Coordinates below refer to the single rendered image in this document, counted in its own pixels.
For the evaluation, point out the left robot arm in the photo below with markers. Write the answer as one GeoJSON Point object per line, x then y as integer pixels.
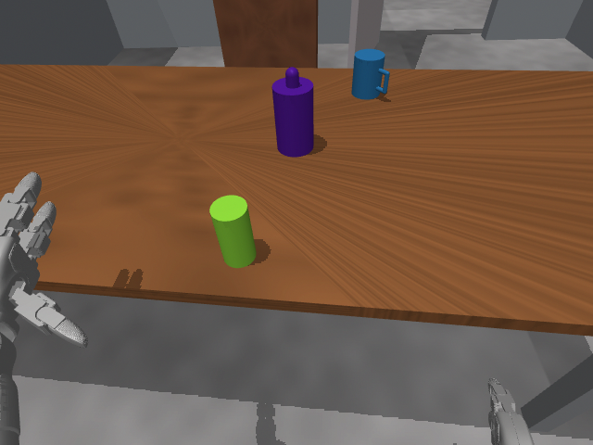
{"type": "Point", "coordinates": [9, 397]}

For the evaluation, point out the table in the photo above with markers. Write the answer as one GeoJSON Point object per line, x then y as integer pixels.
{"type": "Point", "coordinates": [458, 197]}

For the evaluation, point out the left robot hand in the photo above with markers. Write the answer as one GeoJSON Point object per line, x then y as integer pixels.
{"type": "Point", "coordinates": [18, 266]}

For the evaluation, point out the right robot hand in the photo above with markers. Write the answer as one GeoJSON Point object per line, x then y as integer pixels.
{"type": "Point", "coordinates": [507, 426]}

